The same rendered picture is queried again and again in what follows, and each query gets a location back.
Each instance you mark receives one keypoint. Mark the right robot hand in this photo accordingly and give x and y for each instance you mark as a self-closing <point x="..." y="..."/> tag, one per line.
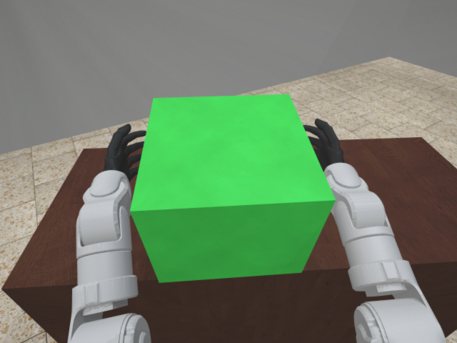
<point x="329" y="150"/>

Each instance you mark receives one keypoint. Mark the right robot upper arm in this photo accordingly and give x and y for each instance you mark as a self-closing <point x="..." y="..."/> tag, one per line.
<point x="395" y="321"/>

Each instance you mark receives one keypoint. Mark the carton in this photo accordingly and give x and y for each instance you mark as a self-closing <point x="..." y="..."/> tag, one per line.
<point x="228" y="186"/>

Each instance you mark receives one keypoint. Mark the left robot hand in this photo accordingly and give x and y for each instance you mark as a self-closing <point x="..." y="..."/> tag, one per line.
<point x="117" y="157"/>

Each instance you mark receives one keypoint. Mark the pedestal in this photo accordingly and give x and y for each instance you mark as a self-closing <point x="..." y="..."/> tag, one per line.
<point x="416" y="184"/>

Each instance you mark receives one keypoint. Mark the left robot upper arm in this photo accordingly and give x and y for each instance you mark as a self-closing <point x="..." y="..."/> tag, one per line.
<point x="125" y="328"/>

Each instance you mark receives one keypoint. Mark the robot left forearm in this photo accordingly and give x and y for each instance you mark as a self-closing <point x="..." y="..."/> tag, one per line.
<point x="103" y="249"/>

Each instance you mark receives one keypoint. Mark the robot right forearm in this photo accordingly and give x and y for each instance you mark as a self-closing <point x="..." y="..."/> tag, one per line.
<point x="376" y="264"/>

